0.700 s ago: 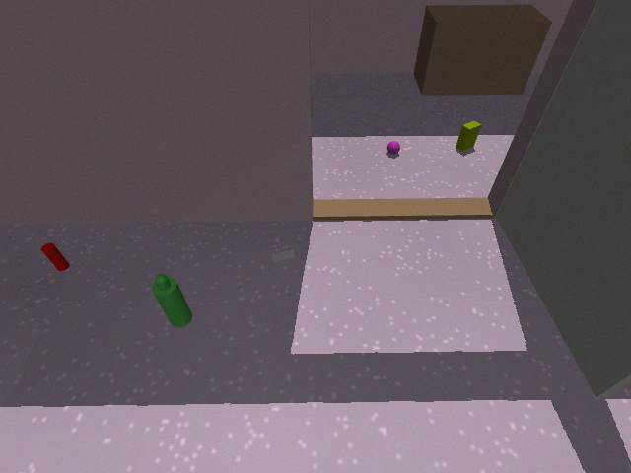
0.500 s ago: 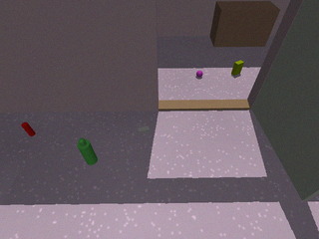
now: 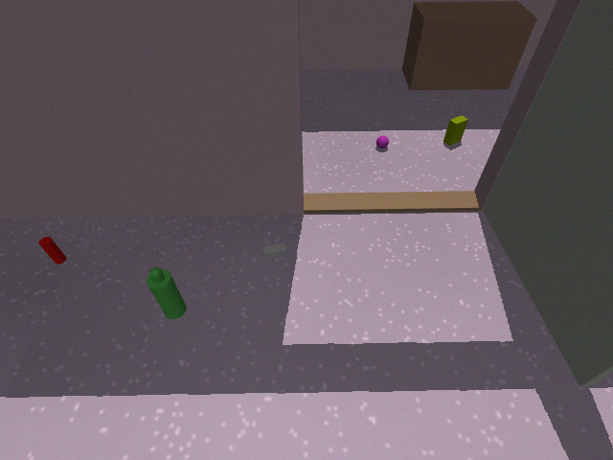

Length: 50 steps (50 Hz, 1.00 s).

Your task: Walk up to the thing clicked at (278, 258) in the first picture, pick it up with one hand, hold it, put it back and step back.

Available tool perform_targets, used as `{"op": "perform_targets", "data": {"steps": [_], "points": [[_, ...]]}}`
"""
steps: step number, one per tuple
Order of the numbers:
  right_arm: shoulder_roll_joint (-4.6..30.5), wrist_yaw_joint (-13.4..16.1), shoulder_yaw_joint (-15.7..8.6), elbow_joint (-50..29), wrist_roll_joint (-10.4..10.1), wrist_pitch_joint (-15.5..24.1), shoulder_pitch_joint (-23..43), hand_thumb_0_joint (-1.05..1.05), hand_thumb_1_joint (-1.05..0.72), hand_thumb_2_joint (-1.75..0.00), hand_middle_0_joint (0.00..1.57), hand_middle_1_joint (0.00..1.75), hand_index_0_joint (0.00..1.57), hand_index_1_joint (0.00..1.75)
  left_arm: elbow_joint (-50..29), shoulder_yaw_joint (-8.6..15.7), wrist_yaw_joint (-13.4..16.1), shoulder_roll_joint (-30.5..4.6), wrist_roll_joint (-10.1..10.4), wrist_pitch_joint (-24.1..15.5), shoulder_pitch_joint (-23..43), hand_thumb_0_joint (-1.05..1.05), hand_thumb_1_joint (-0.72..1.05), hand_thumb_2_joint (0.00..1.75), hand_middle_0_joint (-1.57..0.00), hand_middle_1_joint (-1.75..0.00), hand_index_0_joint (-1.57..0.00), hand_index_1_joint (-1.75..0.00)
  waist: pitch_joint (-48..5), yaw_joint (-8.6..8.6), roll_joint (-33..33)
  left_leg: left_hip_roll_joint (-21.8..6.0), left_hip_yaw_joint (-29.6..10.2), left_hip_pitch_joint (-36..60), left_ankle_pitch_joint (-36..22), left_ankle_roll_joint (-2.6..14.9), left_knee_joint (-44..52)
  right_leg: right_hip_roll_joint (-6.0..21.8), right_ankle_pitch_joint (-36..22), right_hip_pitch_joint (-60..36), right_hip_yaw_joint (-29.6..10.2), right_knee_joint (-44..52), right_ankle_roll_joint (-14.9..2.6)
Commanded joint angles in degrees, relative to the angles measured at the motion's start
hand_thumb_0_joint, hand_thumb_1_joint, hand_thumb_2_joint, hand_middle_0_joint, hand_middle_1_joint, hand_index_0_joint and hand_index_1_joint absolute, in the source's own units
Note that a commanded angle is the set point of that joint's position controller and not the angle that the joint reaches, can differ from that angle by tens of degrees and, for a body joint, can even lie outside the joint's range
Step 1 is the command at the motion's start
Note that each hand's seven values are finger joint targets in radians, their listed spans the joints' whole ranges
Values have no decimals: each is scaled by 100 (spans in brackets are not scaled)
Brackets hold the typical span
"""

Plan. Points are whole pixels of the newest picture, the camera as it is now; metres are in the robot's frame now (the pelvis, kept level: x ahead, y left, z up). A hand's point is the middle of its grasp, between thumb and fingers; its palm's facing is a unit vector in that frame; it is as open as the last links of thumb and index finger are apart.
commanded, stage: stand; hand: left
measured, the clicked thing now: (274, 250) +1.06 +0.18 -0.77
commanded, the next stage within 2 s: walk up in 0.42 s
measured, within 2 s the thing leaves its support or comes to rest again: neither
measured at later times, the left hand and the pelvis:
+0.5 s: hand out of the picture +0.08 +0.26 -0.15, palm faces +0.00 -0.94 -0.33, open 7.4 cm; pelvis +0.01 +0.00 +0.00, yaw +1 degrees
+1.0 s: hand out of the picture +0.15 +0.18 -0.15, palm faces +0.12 -0.93 -0.35, open 7.4 cm; pelvis +0.16 -0.10 -0.01, yaw +5 degrees
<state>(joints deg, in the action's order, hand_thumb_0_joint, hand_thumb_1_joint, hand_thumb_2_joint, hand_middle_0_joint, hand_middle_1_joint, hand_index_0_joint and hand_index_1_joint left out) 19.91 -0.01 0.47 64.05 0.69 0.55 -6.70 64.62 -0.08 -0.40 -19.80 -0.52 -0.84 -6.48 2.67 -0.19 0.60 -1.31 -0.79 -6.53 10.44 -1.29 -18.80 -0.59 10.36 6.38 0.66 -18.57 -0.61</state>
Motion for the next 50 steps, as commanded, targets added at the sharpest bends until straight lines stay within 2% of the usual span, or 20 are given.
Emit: {"op": "perform_targets", "data": {"steps": [1, 20, 21, 22, 24, 25, 26, 27, 31, 32, 34, 35, 36, 37, 38, 39, 42, 43, 47, 50], "points": [[1164, 55, -216, -317, -23, 129, 196, 0, -90, -90, 20, 30, 20, 30, -352, 226, 97, -1229, 16, -131, 255, 0, 90, 90, -20, -30, -20, -30, -418, 27, -66, -590, -482, 34, -710, 253, 267, 778, -786, -84, -584, 275, -105], [1196, 70, -215, -301, -26, 139, 183, 0, -90, -90, 20, 30, 20, 30, -336, 230, 100, -1222, 14, -118, 200, 0, 90, 90, -20, -30, -20, -30, -417, 6, -44, -620, -463, 145, -973, 268, 233, 812, -1041, -144, -579, 273, -99], [1647, -8, -558, -554, 50, 241, -428, 0, -90, -90, 20, 30, 20, 30, -751, 643, -105, -1712, -125, -139, -3, 0, 90, 90, -20, -30, -20, -30, -932, 26, -334, -441, -692, 45, 1701, 694, -145, 431, 1733, -296, -377, -380, -269], [1795, -39, -631, -498, 97, 275, -622, 0, -90, -90, 20, 30, 20, 30, -769, 673, -173, -1684, -183, -111, 74, 0, 90, 90, -20, -30, -20, -30, -451, 79, -88, -647, -1108, -272, 2809, 818, 56, 433, 2589, 374, -474, -742, -339], [1977, -65, -747, -553, 124, 295, -730, 0, -90, -90, 20, 30, 20, 30, -1023, 669, -261, -1400, -218, -67, 442, 0, 90, 90, -20, -30, -20, -30, 364, 257, 598, -1277, -2132, -26, 3669, 1164, 822, 110, 2162, 2101, -19, -1843, -151], [2079, -65, -831, -662, 134, 332, -828, 0, -90, -90, 20, 30, 20, 30, -1181, 698, -287, -1367, -230, -50, 572, 0, 90, 90, -20, -30, -20, -30, 672, 353, 706, -1816, -2829, 137, 3529, 1488, 1119, 225, 1836, 2824, -146, -2695, -56], [2118, -41, -868, -750, 153, 385, -841, 0, -90, -90, 20, 30, 20, 30, -1278, 720, -302, -1393, -234, -70, 628, 0, 90, 90, -20, -30, -20, -30, 742, 332, 540, -2023, -3100, 256, 3117, 1672, 1134, 482, 1701, 3100, -512, -2925, -58], [2068, -19, -870, -827, 126, 432, -863, 0, -90, -90, 20, 30, 20, 30, -1349, 727, -336, -1415, -202, -115, 587, 0, 90, 90, -20, -30, -20, -30, 564, 278, 426, -2043, -3044, 493, 2776, 1673, 1083, 630, 1624, 3108, -733, -2864, -107], [1958, -81, -878, -1212, 154, 439, -498, 0, -90, -90, 20, 30, 20, 30, -1459, 743, -486, -1396, -169, -142, 168, 0, 90, 90, -20, -30, -20, -30, 133, 57, 1079, -1399, -1752, 263, 1952, 1346, 712, 585, 1461, 2185, -417, -2105, -33], [1926, -94, -880, -1313, 151, 426, -269, 0, -90, -90, 20, 30, 20, 30, -1398, 773, -485, -1393, -168, -160, -98, 0, 90, 90, -20, -30, -20, -30, 20, -114, 1194, -1251, -1455, -154, 1630, 1215, 480, 585, 1211, 1504, -374, -1790, -56], [1743, -125, -814, -1460, 153, 367, -13, 0, -90, -90, 20, 30, 20, 30, -1168, 844, -443, -1369, -182, -186, -830, 0, 90, 90, -20, -30, -20, -30, -275, -536, 787, -661, -536, -1121, 1100, 898, -512, 182, 285, -220, 256, -908, -13], [1450, -111, -736, -1510, 172, 331, -58, 0, -90, -90, 20, 30, 20, 30, -919, 980, -365, -1585, -187, -213, -1602, 0, 90, 90, -20, -30, -20, -30, -578, -875, -27, -318, -263, -1885, 1185, 719, -1770, 49, 246, -1483, 239, -834, 18], [1051, -94, -611, -1601, 148, 331, -208, 0, -90, -90, 20, 30, 20, 30, -855, 1129, -276, -2068, -265, -253, -2251, 0, 90, 90, -20, -30, -20, -30, -677, -1199, -1580, 349, 107, -2967, 1961, 603, -3524, 589, 1313, -2156, -723, -272, -124], [938, -71, -574, -1677, 69, 304, -443, 0, -90, -90, 20, 30, 20, 30, -1126, 1157, -219, -2387, -304, -294, -1940, 0, 90, 90, -20, -30, -20, -30, -408, -949, -2023, 727, -197, -3611, 2526, 347, -4580, 2022, 3545, -1475, -3192, 904, -522], [1504, -49, -706, -1580, 90, 261, -551, 0, -90, -90, 20, 30, 20, 30, -1416, 1109, -236, -2441, -238, -276, -1144, 0, 90, 90, -20, -30, -20, -30, -48, -588, -1394, 243, -551, -3290, 2020, 364, -4753, 2515, 4382, -505, -3840, 1325, -970], [1742, -69, -762, -1512, 81, 315, -592, 0, -90, -90, 20, 30, 20, 30, -1600, 1067, -238, -2452, -184, -279, -721, 0, 90, 90, -20, -30, -20, -30, 522, -382, -1112, -167, -548, -3191, 1741, 353, -4697, 2590, 4063, 171, -3839, 1310, -1351], [1549, -183, -690, -1202, -33, 354, -1076, 0, -90, -90, 20, 30, 20, 30, -1618, 880, -211, -1737, -44, -379, -646, 0, 90, 90, -20, -30, -20, -30, 653, -119, -620, -317, -640, -2718, 843, 381, -4273, 1548, 1927, 316, -1732, 947, -922], [1463, -221, -691, -1199, -21, 337, -1163, 0, -90, -90, 20, 30, 20, 30, -1576, 854, -210, -1735, -25, -396, -703, 0, 90, 90, -20, -30, -20, -30, 658, -94, -704, -306, -579, -2534, 661, 361, -4125, 1445, 1526, 468, -1430, 904, -885], [1408, -339, -693, -1493, 12, 314, -912, 0, -90, -90, 20, 30, 20, 30, -1792, 837, -205, -1735, -34, -465, -841, 0, 90, 90, -20, -30, -20, -30, 692, -130, -642, -344, -339, -2515, 503, 137, -2972, 1443, 677, 264, -786, 869, -1192], [1309, -360, -675, -1772, 34, 347, -520, 0, -90, -90, 20, 30, 20, 30, -1875, 834, -222, -1779, -48, -457, -1149, 0, 90, 90, -20, -30, -20, -30, 515, -312, -542, -394, 29, -2166, 103, 126, -2075, 1460, -325, 37, -508, 492, -1103]]}}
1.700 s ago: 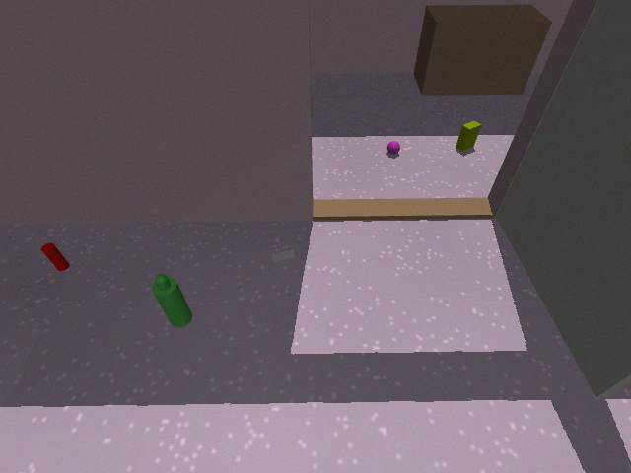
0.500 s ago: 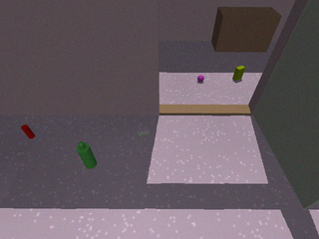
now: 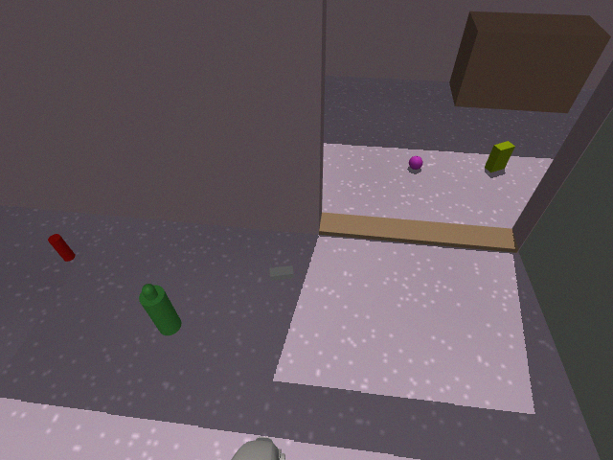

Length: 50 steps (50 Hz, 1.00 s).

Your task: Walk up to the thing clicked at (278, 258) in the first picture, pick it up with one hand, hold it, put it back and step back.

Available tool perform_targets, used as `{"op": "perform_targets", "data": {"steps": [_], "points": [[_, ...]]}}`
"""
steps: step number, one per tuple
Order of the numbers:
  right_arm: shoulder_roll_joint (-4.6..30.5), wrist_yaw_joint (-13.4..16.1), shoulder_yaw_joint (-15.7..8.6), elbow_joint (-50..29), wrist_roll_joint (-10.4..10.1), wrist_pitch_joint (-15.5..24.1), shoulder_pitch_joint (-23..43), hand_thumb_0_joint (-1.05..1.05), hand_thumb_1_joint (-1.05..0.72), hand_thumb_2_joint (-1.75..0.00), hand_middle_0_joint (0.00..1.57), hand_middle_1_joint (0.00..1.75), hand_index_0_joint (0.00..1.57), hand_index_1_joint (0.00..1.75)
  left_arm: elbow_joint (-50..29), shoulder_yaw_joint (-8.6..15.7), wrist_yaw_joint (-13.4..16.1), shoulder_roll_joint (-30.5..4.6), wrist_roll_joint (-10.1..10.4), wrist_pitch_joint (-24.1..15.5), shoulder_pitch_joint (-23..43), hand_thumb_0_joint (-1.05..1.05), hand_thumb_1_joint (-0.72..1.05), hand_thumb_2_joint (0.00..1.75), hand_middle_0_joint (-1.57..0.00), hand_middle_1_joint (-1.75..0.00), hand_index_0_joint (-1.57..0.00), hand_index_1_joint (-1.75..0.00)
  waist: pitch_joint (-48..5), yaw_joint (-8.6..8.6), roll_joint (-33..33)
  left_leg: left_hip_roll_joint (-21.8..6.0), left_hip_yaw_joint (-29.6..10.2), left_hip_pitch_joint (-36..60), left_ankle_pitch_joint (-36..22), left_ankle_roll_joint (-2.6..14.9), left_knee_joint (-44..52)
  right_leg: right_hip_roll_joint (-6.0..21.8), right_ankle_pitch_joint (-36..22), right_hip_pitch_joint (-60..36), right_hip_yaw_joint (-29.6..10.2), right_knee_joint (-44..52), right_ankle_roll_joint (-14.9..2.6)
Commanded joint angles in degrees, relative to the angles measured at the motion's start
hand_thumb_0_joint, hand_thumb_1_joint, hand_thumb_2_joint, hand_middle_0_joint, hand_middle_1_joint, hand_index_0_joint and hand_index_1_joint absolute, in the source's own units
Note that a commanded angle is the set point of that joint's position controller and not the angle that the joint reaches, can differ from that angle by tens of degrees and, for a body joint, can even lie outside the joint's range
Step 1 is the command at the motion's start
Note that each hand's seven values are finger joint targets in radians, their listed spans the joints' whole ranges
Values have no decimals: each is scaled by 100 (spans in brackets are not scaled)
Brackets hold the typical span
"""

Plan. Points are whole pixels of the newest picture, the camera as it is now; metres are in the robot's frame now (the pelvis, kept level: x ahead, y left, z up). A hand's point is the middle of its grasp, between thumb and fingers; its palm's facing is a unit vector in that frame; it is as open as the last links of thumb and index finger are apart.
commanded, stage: walk up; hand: left
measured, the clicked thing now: (281, 273) +0.92 +0.19 -0.76
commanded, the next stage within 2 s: none
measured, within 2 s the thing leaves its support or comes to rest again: neither
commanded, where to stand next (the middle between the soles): +0.58 -0.07 m, yaw +6 degrees
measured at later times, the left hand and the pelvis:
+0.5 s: hand (186, 376) +0.27 +0.24 -0.14, palm faces +0.00 -0.92 -0.40, open 7.4 cm; pelvis +0.21 -0.06 -0.02, yaw +2 degrees
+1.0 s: hand (231, 338) +0.35 +0.18 -0.16, palm faces +0.10 -0.93 -0.35, open 7.4 cm; pelvis +0.39 -0.09 -0.02, yaw +7 degrees
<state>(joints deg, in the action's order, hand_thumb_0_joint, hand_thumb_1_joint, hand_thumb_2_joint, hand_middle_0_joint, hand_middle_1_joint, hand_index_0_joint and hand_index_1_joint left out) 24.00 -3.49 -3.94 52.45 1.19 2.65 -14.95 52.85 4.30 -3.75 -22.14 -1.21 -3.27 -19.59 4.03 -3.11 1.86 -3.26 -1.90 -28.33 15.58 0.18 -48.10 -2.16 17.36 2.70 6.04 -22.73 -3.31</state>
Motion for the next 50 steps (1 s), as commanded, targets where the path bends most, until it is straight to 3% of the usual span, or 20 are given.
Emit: {"op": "perform_targets", "data": {"steps": [1, 3, 6, 7, 9, 10, 13, 16, 21, 25, 26, 27, 28, 29, 32, 35, 43, 47, 49, 50], "points": [[870, -9, -244, -689, -21, 151, 438, 0, -90, -90, 20, 30, 20, 30, -722, 372, 110, -1560, 12, -203, 112, 0, 90, 90, -20, -30, -20, -30, 324, -38, -627, -177, 233, 243, -499, 12, 1039, 1634, -1400, 458, -960, 767, -808], [817, 22, -231, -798, -38, 183, 639, 0, -90, -90, 20, 30, 20, 30, -692, 332, 111, -1514, 24, -135, -167, 0, 90, 90, -20, -30, -20, -30, 140, -159, -571, 68, 600, 449, -604, 64, 1378, 1428, -2275, 121, -694, 335, -630], [928, 149, -353, -622, 20, 230, -336, 0, -90, -90, 20, 30, 20, 30, -839, 273, 145, -1516, 66, -68, -52, 0, 90, 90, -20, -30, -20, -30, -408, 458, -158, 455, 882, 2125, -682, 299, 1962, 1175, -3174, 619, -317, -1373, -470], [1226, 196, -474, -509, 97, 253, -1062, 0, -90, -90, 20, 30, 20, 30, -923, 184, 172, -1251, 99, -45, -234, 0, 90, 90, -20, -30, -20, -30, -880, 773, 470, 160, 338, 3275, -347, 634, 2050, 881, -2705, 1347, -163, -2671, -280], [1933, 304, -649, -687, 69, 272, -1549, 0, -90, -90, 20, 30, 20, 30, -987, 221, 237, -1210, 178, 14, -520, 0, 90, 90, -20, -30, -20, -30, -1582, 911, 1148, -2203, -4029, 4677, 197, 1811, 2894, -175, 1563, 3556, -545, -4682, 96], [1971, 316, -723, -739, -92, 272, -1299, 0, -90, -90, 20, 30, 20, 30, -943, 253, 295, -1642, 108, 50, -217, 0, 90, 90, -20, -30, -20, -30, -1324, 888, 653, -2480, -4113, 4228, 332, 2053, 2965, 368, 1585, 3597, -1177, -5033, 11], [1408, 362, -416, -972, -175, 291, -523, 0, -90, -90, 20, 30, 20, 30, -858, 228, 187, -1341, 133, 8, -105, 0, 90, 90, -20, -30, -20, -30, -134, 491, 67, -1527, -1538, 2346, -1226, 1411, 2952, 691, 687, 3089, -1301, -4603, 83], [1363, 299, -348, -1038, -133, 354, -140, 0, -90, -90, 20, 30, 20, 30, -733, 241, 41, -1144, 107, 80, -459, 0, 90, 90, -20, -30, -20, -30, 203, 198, 495, -960, -351, 1011, -1023, 1189, 3028, 807, 256, 2202, -815, -3517, 243], [1687, 216, -447, -1171, -83, 396, 124, 0, -90, -90, 20, 30, 20, 30, -876, 332, -115, -1211, 25, 23, -63, 0, 90, 90, -20, -30, -20, -30, 75, 243, 1124, -1008, -369, 696, 808, 1167, 3084, 866, -475, 1621, -521, -1728, 253], [1312, 211, -336, -1163, -22, 261, 173, 0, -90, -90, 20, 30, 20, 30, -460, 565, -69, -1496, -37, -46, -886, 0, 90, 90, -20, -30, -20, -30, -400, -258, 47, -591, -17, -327, 1812, 795, 1503, 499, -448, -241, -282, -1496, 225], [1022, 209, -237, -1130, 3, 225, -69, 0, -90, -90, 20, 30, 20, 30, -414, 655, -20, -1724, -71, -103, -1204, 0, 90, 90, -20, -30, -20, -30, -474, -434, -846, -260, 272, -836, 1887, 662, 275, 547, 285, -844, -549, -1131, 146], [556, 215, -80, -1159, -26, 212, -195, 0, -90, -90, 20, 30, 20, 30, -431, 749, 69, -2129, -121, -177, -1566, 0, 90, 90, -20, -30, -20, -30, -293, -638, -2395, 474, 549, -1355, 1820, 395, -1669, 1603, 2204, -481, -2434, 174, -81], [878, 260, -171, -1158, -93, 163, -236, 0, -90, -90, 20, 30, 20, 30, -690, 661, 97, -2308, -55, -215, -1059, 0, 90, 90, -20, -30, -20, -30, -51, -392, -2226, 627, -9, -1540, 1585, 179, -2364, 2573, 2819, 198, -4527, 1394, -571], [1324, 300, -274, -1053, -34, 169, -266, 0, -90, -90, 20, 30, 20, 30, -898, 632, 104, -2421, 1, -193, -388, 0, 90, 90, -20, -30, -20, -30, 258, -123, -1870, 233, -224, -1340, 1492, 187, -2462, 2837, 3051, 746, -5131, 1553, -1063], [1309, 241, -260, -637, -204, 186, -436, 0, -90, -90, 20, 30, 20, 30, -859, 480, 184, -1806, 68, -223, -69, 0, 90, 90, -20, -30, -20, -30, 307, 133, -1161, -63, -449, -937, 584, 218, -1933, 1975, 1109, 933, -2745, 935, -763], [1084, 136, -212, -542, -145, 138, -666, 0, -90, -90, 20, 30, 20, 30, -830, 400, 192, -1629, 84, -266, -88, 0, 90, 90, -20, -30, -20, -30, 86, 211, -1253, -75, -106, -331, 279, 130, -1031, 1655, -122, 1099, -1682, 694, -874], [872, 18, -184, -997, -32, 150, 225, 0, -90, -90, 20, 30, 20, 30, -950, 372, 209, -1680, 69, -288, -574, 0, 90, 90, -20, -30, -20, -30, -153, -101, -766, -18, 308, -159, -261, 91, 891, 1819, -1350, 228, -1220, 315, -890], [824, 33, -227, -900, -43, 221, -162, 0, -90, -90, 20, 30, 20, 30, -1060, 287, 221, -1687, 87, -206, -269, 0, 90, 90, -20, -30, -20, -30, -314, 301, -509, 216, 658, 1375, -634, 265, 1738, 1715, -1691, 945, -799, -502, -685], [1302, 135, -423, -654, 34, 274, -1144, 0, -90, -90, 20, 30, 20, 30, -1131, 95, 228, -1240, 142, -188, -436, 0, 90, 90, -20, -30, -20, -30, -889, 772, 691, -93, -180, 3130, -28, 591, 2250, 1034, -1752, 1886, -239, -2619, -291], [1727, 196, -523, -764, 109, 288, -1252, 0, -90, -90, 20, 30, 20, 30, -1165, -11, 214, -753, 153, -171, -688, 0, 90, 90, -20, -30, -20, -30, -978, 698, 1701, -1438, -2423, 3763, 584, 1007, 2631, 361, 823, 3215, -163, -3756, 38]]}}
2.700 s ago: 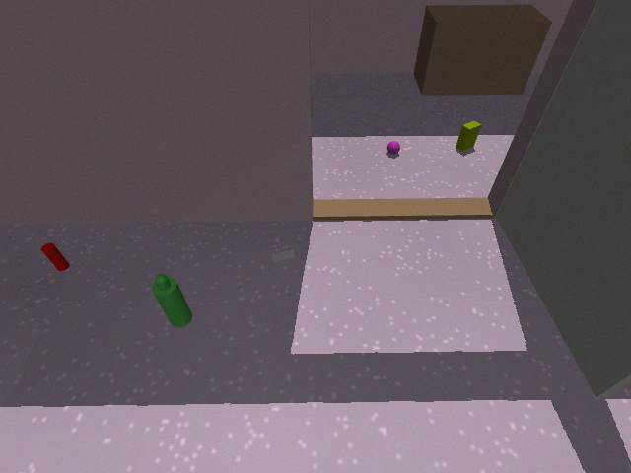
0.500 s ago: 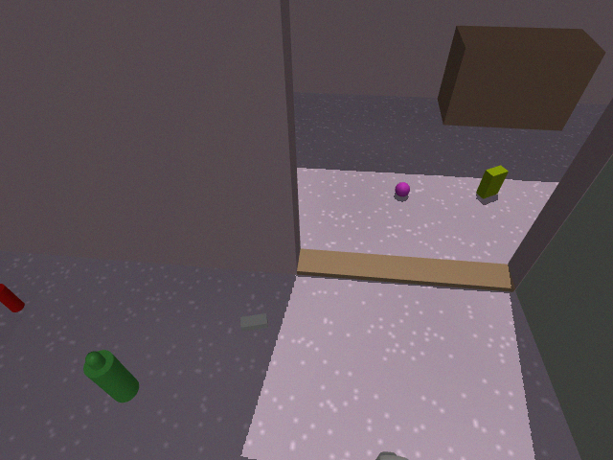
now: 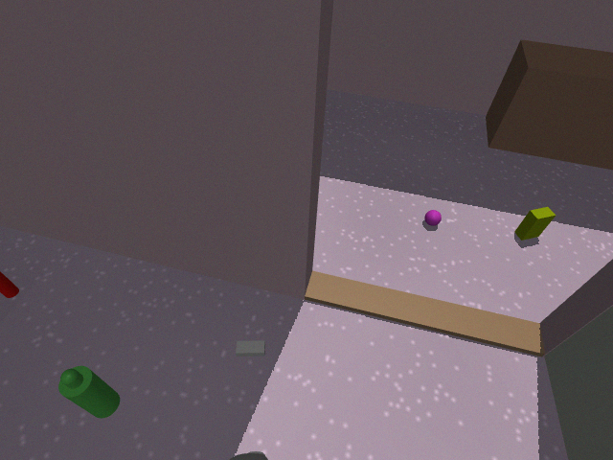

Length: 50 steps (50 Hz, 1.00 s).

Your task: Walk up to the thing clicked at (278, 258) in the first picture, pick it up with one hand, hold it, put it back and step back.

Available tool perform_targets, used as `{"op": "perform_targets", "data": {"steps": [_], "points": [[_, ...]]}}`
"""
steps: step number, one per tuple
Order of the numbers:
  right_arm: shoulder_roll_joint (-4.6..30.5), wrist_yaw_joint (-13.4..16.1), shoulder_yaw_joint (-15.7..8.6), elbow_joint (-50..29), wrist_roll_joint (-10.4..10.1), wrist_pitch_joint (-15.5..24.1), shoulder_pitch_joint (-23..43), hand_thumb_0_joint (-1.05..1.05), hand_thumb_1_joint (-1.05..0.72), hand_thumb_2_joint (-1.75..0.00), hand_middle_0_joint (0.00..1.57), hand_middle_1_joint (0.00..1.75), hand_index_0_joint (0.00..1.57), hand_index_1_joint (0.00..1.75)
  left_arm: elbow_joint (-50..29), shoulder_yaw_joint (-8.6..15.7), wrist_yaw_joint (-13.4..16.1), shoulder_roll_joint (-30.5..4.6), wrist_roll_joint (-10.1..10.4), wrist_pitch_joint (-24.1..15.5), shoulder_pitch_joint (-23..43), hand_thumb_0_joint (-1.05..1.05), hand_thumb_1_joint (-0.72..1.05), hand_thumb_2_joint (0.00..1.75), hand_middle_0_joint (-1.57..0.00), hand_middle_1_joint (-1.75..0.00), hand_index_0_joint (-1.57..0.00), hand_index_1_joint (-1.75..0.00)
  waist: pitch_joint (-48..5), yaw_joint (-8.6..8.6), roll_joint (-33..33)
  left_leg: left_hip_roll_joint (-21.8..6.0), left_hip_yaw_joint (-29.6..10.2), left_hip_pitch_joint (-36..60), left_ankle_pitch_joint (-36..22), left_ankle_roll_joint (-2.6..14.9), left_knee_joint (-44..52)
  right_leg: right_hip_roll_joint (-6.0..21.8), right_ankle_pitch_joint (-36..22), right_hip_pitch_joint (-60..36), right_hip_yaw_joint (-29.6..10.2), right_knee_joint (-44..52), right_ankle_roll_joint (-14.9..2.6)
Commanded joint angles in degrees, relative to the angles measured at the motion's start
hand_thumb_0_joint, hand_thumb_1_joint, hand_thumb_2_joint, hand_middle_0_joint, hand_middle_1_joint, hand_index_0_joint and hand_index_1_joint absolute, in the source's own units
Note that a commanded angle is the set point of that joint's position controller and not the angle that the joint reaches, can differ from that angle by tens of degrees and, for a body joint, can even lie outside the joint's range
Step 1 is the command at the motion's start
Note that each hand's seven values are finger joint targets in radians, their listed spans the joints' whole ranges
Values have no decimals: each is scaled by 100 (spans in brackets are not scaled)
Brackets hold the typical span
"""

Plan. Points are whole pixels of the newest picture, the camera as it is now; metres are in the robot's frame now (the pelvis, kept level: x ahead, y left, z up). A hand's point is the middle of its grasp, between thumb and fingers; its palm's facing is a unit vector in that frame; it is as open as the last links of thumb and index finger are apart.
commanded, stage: walk up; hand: left
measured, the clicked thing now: (250, 348) +0.56 +0.22 -0.74
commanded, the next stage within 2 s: none
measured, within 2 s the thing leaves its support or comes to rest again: neither
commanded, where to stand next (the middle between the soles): +0.19 -0.01 m, yaw -1 degrees
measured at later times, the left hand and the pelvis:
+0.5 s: hand (164, 441) +0.17 +0.22 -0.12, palm faces -0.05 -0.89 -0.45, open 7.4 cm; pelvis +0.09 -0.05 +0.00, yaw +0 degrees
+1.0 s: hand (143, 457) +0.15 +0.26 -0.15, palm faces +0.00 -0.93 -0.37, open 7.4 cm; pelvis +0.09 -0.01 +0.00, yaw +1 degrees
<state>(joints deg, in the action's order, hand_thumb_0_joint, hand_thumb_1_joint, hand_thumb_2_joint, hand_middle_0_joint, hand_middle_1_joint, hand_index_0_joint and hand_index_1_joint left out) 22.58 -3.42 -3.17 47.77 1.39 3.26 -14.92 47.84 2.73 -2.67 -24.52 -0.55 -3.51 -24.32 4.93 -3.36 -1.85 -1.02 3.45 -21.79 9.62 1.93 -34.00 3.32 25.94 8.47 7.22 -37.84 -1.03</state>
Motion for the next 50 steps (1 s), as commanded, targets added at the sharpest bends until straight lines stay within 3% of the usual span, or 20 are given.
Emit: {"op": "perform_targets", "data": {"steps": [1, 2, 6, 11, 15, 17, 18, 19, 21, 25, 32, 35, 36, 37, 38, 39, 42, 46, 47, 50], "points": [[2012, 223, -630, -454, -61, 224, -1161, 0, -90, -90, 20, 30, 20, 30, -524, 268, 167, -1017, 69, -67, -273, 0, 90, 90, -20, -30, -20, -30, -921, 715, 1263, -2315, -4176, 2848, 1782, 1327, 1788, -318, 543, 2971, -605, -2641, -186], [2012, 202, -649, -421, -182, 194, -992, 0, -90, -90, 20, 30, 20, 30, -433, 334, 211, -1341, 17, -25, -99, 0, 90, 90, -20, -30, -20, -30, -499, 672, 1071, -2452, -4171, 2290, 1859, 1633, 1847, -6, 594, 3002, -894, -3051, -209], [1475, 236, -390, -506, -189, 257, -545, 0, -90, -90, 20, 30, 20, 30, -255, 317, 99, -1089, 66, -26, -124, 0, 90, 90, -20, -30, -20, -30, 102, 355, 759, -1463, -1704, 1136, -453, 993, 1699, 240, -401, 2354, -1093, -2341, -171], [1434, 255, -314, -648, -93, 183, -53, 0, -90, -90, 20, 30, 20, 30, -183, 272, 97, -871, 69, -16, 26, 0, 90, 90, -20, -30, -20, -30, 178, 249, 1255, -1197, -800, 266, -784, 1183, 1568, 249, -891, 1594, -626, -1000, 108], [1367, 275, -249, -597, -119, -5, 131, 0, -90, -90, 20, 30, 20, 30, -22, 284, 265, -752, 61, -99, 150, 0, 90, 90, -20, -30, -20, -30, -373, 182, 1151, -1114, -643, 151, -1945, 977, 497, -87, -1865, 582, -420, 42, 95], [1085, 274, -157, -641, -180, -129, 312, 0, -90, -90, 20, 30, 20, 30, 190, 323, 351, -960, 43, -157, -101, 0, 90, 90, -20, -30, -20, -30, -663, 5, 499, -564, -267, 15, -760, 569, -526, -273, -2658, -120, -333, 810, 50], [787, 279, -75, -590, -218, -170, 69, 0, -90, -90, 20, 30, 20, 30, 204, 377, 391, -1178, 8, -200, -111, 0, 90, 90, -20, -30, -20, -30, -875, -19, -231, -298, -95, -165, 336, 343, -1268, 144, -3146, -463, -787, 1094, -53], [534, 283, 17, -560, -225, -230, -225, 0, -90, -90, 20, 30, 20, 30, 104, 432, 422, -1495, -58, -238, 64, 0, 90, 90, -20, -30, -20, -30, -944, 98, -1041, 67, -101, -838, 1948, 65, -1864, 1374, -3739, -645, -2473, 1371, -468], [1036, 372, -145, -316, -162, -415, -344, 0, -90, -90, 20, 30, 20, 30, -103, 385, 465, -1706, 13, -177, 751, 0, 90, 90, -20, -30, -20, -30, -733, 279, -742, -109, -628, -340, 2491, 25, -2343, 2036, -2416, 358, -3478, 1714, -1278], [1204, 360, -214, 80, -168, -470, -285, 0, -90, -90, 20, 30, 20, 30, -57, 340, 464, -1483, -46, -92, 1038, 0, 90, 90, -20, -30, -20, -30, -706, 299, -940, -161, -774, -368, 2085, -37, -2188, 1333, -1346, 532, -2449, 1562, -881], [1133, 284, -225, 358, -54, -461, -69, 0, -90, -90, 20, 30, 20, 30, -9, 375, 446, -1468, -110, 42, 1316, 0, 90, 90, -20, -30, -20, -30, -759, 198, -1056, 11, -292, 78, 1952, -93, -1130, 1213, -520, 946, -2076, 1474, -975], [1126, 286, -268, 683, -25, -353, -440, 0, -90, -90, 20, 30, 20, 30, 16, 261, 388, -1256, -52, 164, 1601, 0, 90, 90, -20, -30, -20, -30, -667, 463, -572, 149, -86, 1157, 1106, 16, 104, 935, 374, 1913, -1644, 1055, -614], [1255, 305, -287, 713, 22, -320, -450, 0, -90, -90, 20, 30, 20, 30, 36, 186, 373, -1047, -16, 183, 1592, 0, 90, 90, -20, -30, -20, -30, -594, 493, 11, -172, -609, 1102, 1507, 127, 686, 676, 718, 2081, -1373, 654, -393], [1621, 310, -340, 561, 83, -288, -136, 0, -90, -90, 20, 30, 20, 30, 34, 100, 356, -760, 28, 207, 1518, 0, 90, 90, -20, -30, -20, -30, -442, 381, 1053, -1108, -2421, 867, 2913, 480, 1520, 136, 776, 2569, -978, -188, -68], [1903, 302, -360, 403, 49, -281, 385, 0, -90, -90, 20, 30, 20, 30, 168, 181, 389, -1013, 12, 232, 1677, 0, 90, 90, -20, -30, -20, -30, -66, 459, 1344, -1812, -3227, -269, 3985, 975, 2147, -213, 654, 2203, -656, -1134, 6], [1832, 299, -328, 355, 19, -275, 797, 0, -90, -90, 20, 30, 20, 30, 332, 254, 389, -1192, -1, 214, 1562, 0, 90, 90, -20, -30, -20, -30, 230, 270, 1125, -1913, -3089, -963, 3773, 1148, 2091, -62, 447, 1550, -864, -1409, -18], [1266, 338, -111, 419, 25, -157, 924, 0, -90, -90, 20, 30, 20, 30, 636, 157, 310, -803, 93, 136, 1280, 0, 90, 90, -20, -30, -20, -30, 6, 92, 936, -916, -1412, -204, 819, 566, 1167, -153, -550, 1166, -673, -352, -45], [1216, 309, -58, 507, -99, -183, 744, 0, -90, -90, 20, 30, 20, 30, 800, 126, 396, -880, 22, 9, 1241, 0, 90, 90, -20, -30, -20, -30, -686, 132, 1094, -810, -987, 609, -858, 303, 150, -22, -1707, 148, -850, 1243, -120], [1050, 324, -25, 507, -135, -171, 577, 0, -90, -90, 20, 30, 20, 30, 808, 161, 409, -1131, -25, -29, 1362, 0, 90, 90, -20, -30, -20, -30, -826, 258, 607, -571, -842, 378, -684, 144, -7, 333, -2532, -133, -1469, 1116, -287], [1180, 374, -75, 824, -83, -174, 318, 0, -90, -90, 20, 30, 20, 30, 739, 62, 313, -1151, 52, 57, 1932, 0, 90, 90, -20, -30, -20, -30, -634, 506, 300, -446, -920, 984, 1275, 137, 899, 574, -1214, 888, -1668, 1062, -385]]}}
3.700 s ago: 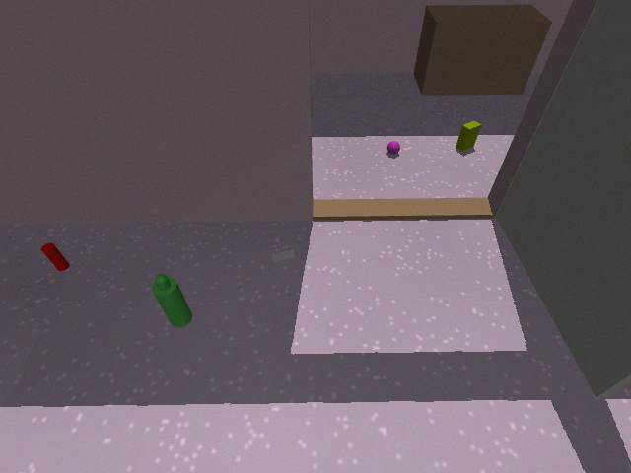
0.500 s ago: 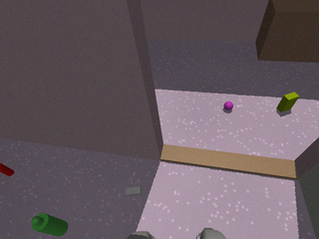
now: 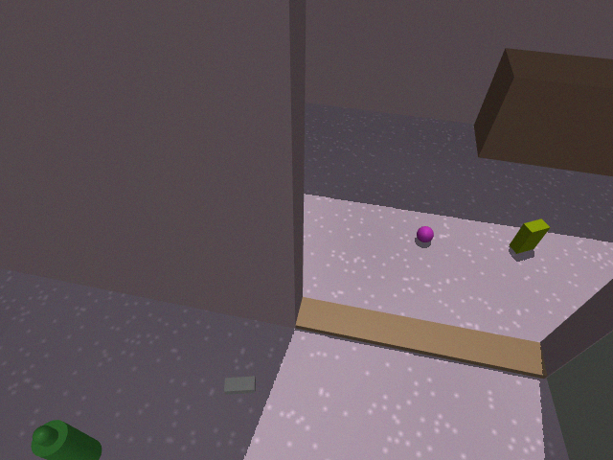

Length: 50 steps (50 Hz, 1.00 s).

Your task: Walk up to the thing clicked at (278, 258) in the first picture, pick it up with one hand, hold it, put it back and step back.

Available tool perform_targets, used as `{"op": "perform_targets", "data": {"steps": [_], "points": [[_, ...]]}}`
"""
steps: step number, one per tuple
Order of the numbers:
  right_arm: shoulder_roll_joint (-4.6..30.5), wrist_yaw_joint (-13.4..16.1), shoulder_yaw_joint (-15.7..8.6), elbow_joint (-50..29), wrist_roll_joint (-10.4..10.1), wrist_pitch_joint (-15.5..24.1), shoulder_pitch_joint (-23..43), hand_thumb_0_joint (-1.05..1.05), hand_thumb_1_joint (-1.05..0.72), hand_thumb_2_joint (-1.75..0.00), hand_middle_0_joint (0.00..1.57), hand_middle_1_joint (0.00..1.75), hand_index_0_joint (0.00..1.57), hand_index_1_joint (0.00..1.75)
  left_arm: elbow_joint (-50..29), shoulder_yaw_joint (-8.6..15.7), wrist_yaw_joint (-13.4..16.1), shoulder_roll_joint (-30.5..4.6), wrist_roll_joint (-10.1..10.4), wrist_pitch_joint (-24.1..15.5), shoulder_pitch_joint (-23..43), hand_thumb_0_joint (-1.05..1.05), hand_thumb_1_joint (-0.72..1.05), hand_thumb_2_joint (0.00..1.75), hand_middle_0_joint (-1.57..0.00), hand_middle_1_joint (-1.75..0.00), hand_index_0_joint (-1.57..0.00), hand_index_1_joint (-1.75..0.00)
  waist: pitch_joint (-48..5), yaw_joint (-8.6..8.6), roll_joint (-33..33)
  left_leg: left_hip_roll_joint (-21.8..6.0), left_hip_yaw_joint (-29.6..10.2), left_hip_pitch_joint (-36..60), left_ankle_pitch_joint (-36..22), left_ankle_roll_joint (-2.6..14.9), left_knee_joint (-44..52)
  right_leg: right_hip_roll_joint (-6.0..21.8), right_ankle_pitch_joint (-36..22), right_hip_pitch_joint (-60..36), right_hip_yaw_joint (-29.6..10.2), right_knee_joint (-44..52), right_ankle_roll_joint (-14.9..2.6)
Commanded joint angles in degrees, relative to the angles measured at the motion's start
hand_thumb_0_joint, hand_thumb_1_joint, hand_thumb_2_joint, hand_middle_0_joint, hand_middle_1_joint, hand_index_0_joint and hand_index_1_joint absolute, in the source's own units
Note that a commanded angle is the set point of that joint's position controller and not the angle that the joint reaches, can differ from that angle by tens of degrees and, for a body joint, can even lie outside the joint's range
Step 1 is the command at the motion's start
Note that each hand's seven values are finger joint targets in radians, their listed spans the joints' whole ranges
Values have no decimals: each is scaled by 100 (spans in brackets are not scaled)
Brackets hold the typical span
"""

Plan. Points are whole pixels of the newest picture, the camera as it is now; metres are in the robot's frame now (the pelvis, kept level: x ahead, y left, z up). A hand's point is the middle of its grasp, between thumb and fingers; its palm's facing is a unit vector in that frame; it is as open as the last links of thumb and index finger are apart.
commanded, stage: walk up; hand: left
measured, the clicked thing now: (240, 385) +0.47 +0.23 -0.74
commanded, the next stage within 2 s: none
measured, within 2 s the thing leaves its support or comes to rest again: neither
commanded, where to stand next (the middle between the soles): +0.09 +0.01 m, yaw -2 degrees
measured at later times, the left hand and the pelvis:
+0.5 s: hand out of the picture +0.12 +0.26 -0.13, palm faces -0.03 -0.94 -0.35, open 7.4 cm; pelvis +0.03 +0.00 +0.02, yaw -1 degrees
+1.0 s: hand out of the picture +0.13 +0.25 -0.13, palm faces -0.06 -0.93 -0.35, open 7.4 cm; pelvis +0.04 +0.00 +0.02, yaw -2 degrees
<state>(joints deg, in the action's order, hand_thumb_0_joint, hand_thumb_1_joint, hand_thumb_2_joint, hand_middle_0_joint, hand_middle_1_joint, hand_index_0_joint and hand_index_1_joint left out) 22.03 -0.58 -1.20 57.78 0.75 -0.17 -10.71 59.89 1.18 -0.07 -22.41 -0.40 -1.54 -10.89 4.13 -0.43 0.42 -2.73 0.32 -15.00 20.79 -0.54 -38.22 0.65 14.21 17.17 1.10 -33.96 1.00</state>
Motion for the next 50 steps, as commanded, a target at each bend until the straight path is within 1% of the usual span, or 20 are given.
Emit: {"op": "perform_targets", "data": {"steps": [1, 2, 3, 4, 6, 8, 12, 14, 15, 17, 19, 22, 26, 31, 35, 37, 40, 42, 43, 50], "points": [[1362, 83, -292, -188, -13, 196, 130, 0, -90, -90, 20, 30, 20, 30, -444, 149, 27, -1184, 65, -116, 601, 0, 90, 90, -20, -30, -20, -30, -501, 149, 304, -482, -867, 188, 169, 461, 1619, 534, -61, -81, -655, 479, -419], [1414, 65, -292, -225, -21, 206, 454, 0, -90, -90, 20, 30, 20, 30, -324, 108, 17, -1099, 72, -108, 465, 0, 90, 90, -20, -30, -20, -30, -345, -17, 455, -658, -1025, 81, 185, 552, 1750, 306, 53, -79, -389, 434, -333], [1367, 54, -267, -246, -25, 200, 565, 0, -90, -90, 20, 30, 20, 30, -207, 111, 21, -1101, 57, -114, 334, 0, 90, 90, -20, -30, -20, -30, -268, -95, 323, -759, -1027, -42, 207, 619, 1766, 234, 224, -228, -311, 534, -296], [1313, 53, -240, -250, -24, 206, 587, 0, -90, -90, 20, 30, 20, 30, -163, 107, 19, -1118, 35, -136, 309, 0, 90, 90, -20, -30, -20, -30, -338, -94, 133, -700, -881, -4, -24, 614, 1675, 291, 14, -372, -380, 671, -315], [1197, 56, -195, -189, -46, 205, 515, 0, -90, -90, 20, 30, 20, 30, -89, 129, 12, -1181, 31, -170, 430, 0, 90, 90, -20, -30, -20, -30, -233, -25, -71, -433, -591, -162, -279, 455, 1540, 482, -404, -588, -688, 928, -361], [1174, 63, -198, -83, -56, 213, 424, 0, -90, -90, 20, 30, 20, 30, -88, 126, 21, -1220, 47, -193, 532, 0, 90, 90, -20, -30, -20, -30, -330, 66, -167, -283, -390, 196, -690, 347, 1446, 691, -869, -521, -868, 1022, -426], [1162, 51, -205, 44, -60, 209, 583, 0, -90, -90, 20, 30, 20, 30, 19, 90, 35, -1121, 62, -183, 562, 0, 90, 90, -20, -30, -20, -30, -442, 8, -128, -344, -387, 539, -1042, 358, 1573, 653, -1016, -515, -756, 1143, -345], [1139, 50, -223, 80, -59, 197, 611, 0, -90, -90, 20, 30, 20, 30, 48, 91, 42, -1127, 36, -183, 623, 0, 90, 90, -20, -30, -20, -30, -556, 41, -232, -345, -331, 643, -1113, 352, 1595, 673, -1102, -640, -746, 1213, -333], [1129, 54, -222, 107, -55, 197, 581, 0, -90, -90, 20, 30, 20, 30, 29, 90, 45, -1120, 31, -185, 677, 0, 90, 90, -20, -30, -20, -30, -664, 69, -277, -362, -305, 704, -1251, 346, 1621, 697, -1299, -745, -731, 1202, -332], [1104, 54, -218, 168, -48, 194, 613, 0, -90, -90, 20, 30, 20, 30, 60, 91, 49, -1093, 41, -173, 730, 0, 90, 90, -20, -30, -20, -30, -600, 47, -255, -344, -305, 698, -1285, 325, 1701, 671, -1203, -747, -718, 1234, -311], [1103, 58, -211, 216, -45, 200, 668, 0, -90, -90, 20, 30, 20, 30, 77, 78, 50, -1047, 40, -165, 798, 0, 90, 90, -20, -30, -20, -30, -719, 43, -175, -397, -321, 729, -1488, 315, 1802, 671, -1479, -930, -651, 1172, -290], [1094, 60, -197, 227, -35, 204, 778, 0, -90, -90, 20, 30, 20, 30, 110, 65, 57, -1020, 46, -146, 791, 0, 90, 90, -20, -30, -20, -30, -688, -2, -92, -412, -306, 759, -1659, 306, 1899, 637, -1583, -994, -607, 1219, -231], [1105, 71, -203, 299, -43, 206, 741, 0, -90, -90, 20, 30, 20, 30, 147, 84, 63, -1022, 37, -126, 884, 0, 90, 90, -20, -30, -20, -30, -752, 30, -33, -442, -255, 886, -1992, 280, 1946, 648, -1828, -1139, -553, 1192, -241], [1107, 69, -212, 318, -30, 188, 789, 0, -90, -90, 20, 30, 20, 30, 169, 82, 66, -1007, 30, -98, 939, 0, 90, 90, -20, -30, -20, -30, -611, 27, 22, -434, -222, 891, -1805, 264, 2058, 617, -1666, -1079, -566, 1289, -210], [1102, 75, -217, 325, -27, 184, 760, 0, -90, -90, 20, 30, 20, 30, 163, 81, 69, -994, 25, -94, 968, 0, 90, 90, -20, -30, -20, -30, -662, 39, -6, -432, -170, 978, -1933, 258, 2077, 625, -1820, -1152, -573, 1308, -203], [1102, 79, -231, 344, -25, 183, 730, 0, -90, -90, 20, 30, 20, 30, 180, 91, 69, -993, 17, -78, 1030, 0, 90, 90, -20, -30, -20, -30, -607, 74, 13, -437, -181, 931, -1793, 239, 2142, 599, -1683, -1162, -557, 1295, -211], [1128, 80, -243, 339, -24, 174, 764, 0, -90, -90, 20, 30, 20, 30, 183, 90, 69, -977, 7, -73, 970, 0, 90, 90, -20, -30, -20, -30, -579, 53, -9, -442, -155, 974, -1599, 278, 2152, 572, -1562, -1106, -541, 1341, -205], [1099, 86, -237, 355, -27, 177, 697, 0, -90, -90, 20, 30, 20, 30, 169, 105, 70, -964, -2, -76, 1004, 0, 90, 90, -20, -30, -20, -30, -662, 81, -20, -443, -115, 987, -1778, 266, 2120, 581, -1707, -1183, -526, 1291, -232], [1105, 83, -243, 339, -27, 175, 749, 0, -90, -90, 20, 30, 20, 30, 186, 103, 72, -966, 0, -71, 974, 0, 90, 90, -20, -30, -20, -30, -620, 61, -10, -435, -118, 971, -1688, 271, 2148, 568, -1700, -1163, -518, 1313, -200], [1077, 84, -242, 315, -26, 154, 707, 0, -90, -90, 20, 30, 20, 30, 153, 119, 84, -957, -10, -72, 969, 0, 90, 90, -20, -30, -20, -30, -625, 76, -111, -424, -49, 1072, -1795, 259, 2083, 578, -1857, -1123, -555, 1323, -210]]}}
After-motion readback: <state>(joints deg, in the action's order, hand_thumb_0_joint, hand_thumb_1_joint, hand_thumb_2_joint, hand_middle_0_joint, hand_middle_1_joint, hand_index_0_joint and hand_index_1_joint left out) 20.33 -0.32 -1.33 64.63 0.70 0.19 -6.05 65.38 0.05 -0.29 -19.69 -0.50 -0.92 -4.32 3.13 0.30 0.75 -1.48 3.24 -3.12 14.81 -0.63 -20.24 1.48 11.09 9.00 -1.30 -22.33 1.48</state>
